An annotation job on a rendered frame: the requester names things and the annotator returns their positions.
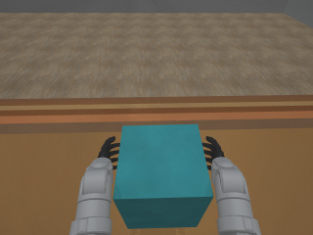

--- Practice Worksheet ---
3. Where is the robot right forearm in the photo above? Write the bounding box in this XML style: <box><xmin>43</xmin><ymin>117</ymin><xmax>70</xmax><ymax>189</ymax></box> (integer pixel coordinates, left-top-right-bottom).
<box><xmin>211</xmin><ymin>157</ymin><xmax>261</xmax><ymax>235</ymax></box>

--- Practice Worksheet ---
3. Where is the carton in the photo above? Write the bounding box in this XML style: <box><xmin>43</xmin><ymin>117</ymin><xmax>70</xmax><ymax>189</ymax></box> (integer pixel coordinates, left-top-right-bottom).
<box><xmin>112</xmin><ymin>123</ymin><xmax>214</xmax><ymax>229</ymax></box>

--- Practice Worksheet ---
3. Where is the robot right hand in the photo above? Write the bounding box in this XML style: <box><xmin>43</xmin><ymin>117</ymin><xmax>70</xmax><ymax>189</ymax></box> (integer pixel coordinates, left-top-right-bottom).
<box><xmin>202</xmin><ymin>136</ymin><xmax>224</xmax><ymax>170</ymax></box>

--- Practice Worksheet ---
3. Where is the robot left hand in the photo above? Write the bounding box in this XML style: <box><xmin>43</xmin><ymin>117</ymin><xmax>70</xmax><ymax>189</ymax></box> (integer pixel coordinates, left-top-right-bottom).
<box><xmin>98</xmin><ymin>136</ymin><xmax>120</xmax><ymax>170</ymax></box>

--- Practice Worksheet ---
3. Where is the robot left forearm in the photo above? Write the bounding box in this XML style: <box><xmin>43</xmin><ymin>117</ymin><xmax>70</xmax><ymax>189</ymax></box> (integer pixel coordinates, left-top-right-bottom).
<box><xmin>69</xmin><ymin>157</ymin><xmax>113</xmax><ymax>235</ymax></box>

